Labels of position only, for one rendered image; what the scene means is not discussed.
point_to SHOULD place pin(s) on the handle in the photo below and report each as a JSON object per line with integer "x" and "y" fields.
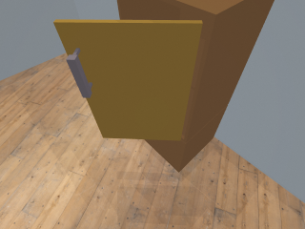
{"x": 79, "y": 76}

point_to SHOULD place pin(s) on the cupboard door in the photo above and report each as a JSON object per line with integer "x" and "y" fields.
{"x": 141, "y": 73}

